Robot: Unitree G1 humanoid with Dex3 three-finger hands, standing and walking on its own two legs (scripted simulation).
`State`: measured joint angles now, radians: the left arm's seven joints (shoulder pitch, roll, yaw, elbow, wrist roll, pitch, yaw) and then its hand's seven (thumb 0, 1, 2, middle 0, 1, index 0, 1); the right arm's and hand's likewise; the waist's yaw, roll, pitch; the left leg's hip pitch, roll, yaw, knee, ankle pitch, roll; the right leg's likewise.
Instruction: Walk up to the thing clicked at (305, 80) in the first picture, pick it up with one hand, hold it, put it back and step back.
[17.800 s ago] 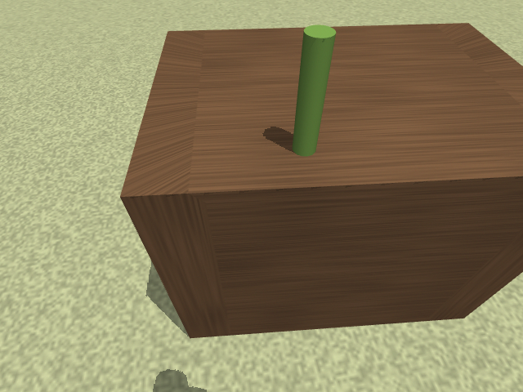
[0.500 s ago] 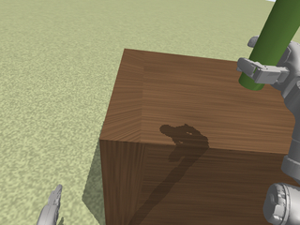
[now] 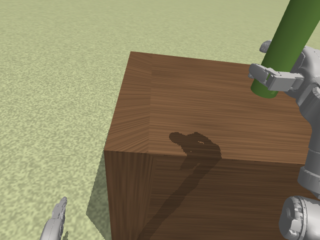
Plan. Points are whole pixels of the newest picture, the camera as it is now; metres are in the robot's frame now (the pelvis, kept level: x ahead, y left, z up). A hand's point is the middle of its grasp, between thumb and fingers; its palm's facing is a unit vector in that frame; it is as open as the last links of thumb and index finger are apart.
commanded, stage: hold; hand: right
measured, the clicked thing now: (294, 30) +0.34 -0.17 +0.40
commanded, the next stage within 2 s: crouch in 0.64 s
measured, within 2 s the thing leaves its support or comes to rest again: neither
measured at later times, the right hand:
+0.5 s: hand (270, 72) +0.34 -0.16 +0.33, palm faces +0.10 +0.99 -0.03, open 7.6 cm
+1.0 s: hand (268, 74) +0.35 -0.17 +0.32, palm faces +0.11 +0.99 -0.01, open 7.6 cm
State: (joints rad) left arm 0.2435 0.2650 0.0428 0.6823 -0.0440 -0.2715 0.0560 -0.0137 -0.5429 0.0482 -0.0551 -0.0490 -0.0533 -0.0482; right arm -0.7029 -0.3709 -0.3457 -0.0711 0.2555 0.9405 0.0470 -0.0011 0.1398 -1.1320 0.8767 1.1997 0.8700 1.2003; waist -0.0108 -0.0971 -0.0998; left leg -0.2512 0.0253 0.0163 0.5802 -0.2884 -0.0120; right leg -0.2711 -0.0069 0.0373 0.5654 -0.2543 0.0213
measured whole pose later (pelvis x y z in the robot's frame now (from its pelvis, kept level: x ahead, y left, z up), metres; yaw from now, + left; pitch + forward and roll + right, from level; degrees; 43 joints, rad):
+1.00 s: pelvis +0.00 +0.00 +0.00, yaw +0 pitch -3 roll +0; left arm 0.24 0.26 0.06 0.67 -0.05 -0.26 0.05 -0.01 -0.52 0.04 -0.05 -0.05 -0.06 -0.04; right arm -0.69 -0.36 -0.35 0.00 0.25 0.92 0.04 0.00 0.15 -1.14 0.88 1.20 0.87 1.20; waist -0.01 -0.09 -0.10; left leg -0.23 0.02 0.02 0.57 -0.28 -0.01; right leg -0.25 -0.01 0.04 0.55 -0.25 0.02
